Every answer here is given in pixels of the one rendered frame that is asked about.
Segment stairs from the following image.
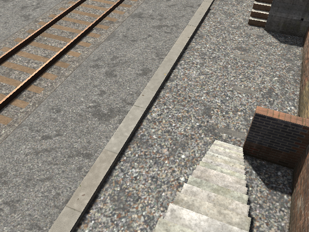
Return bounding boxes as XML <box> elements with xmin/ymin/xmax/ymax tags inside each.
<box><xmin>248</xmin><ymin>0</ymin><xmax>273</xmax><ymax>27</ymax></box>
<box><xmin>154</xmin><ymin>139</ymin><xmax>251</xmax><ymax>232</ymax></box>

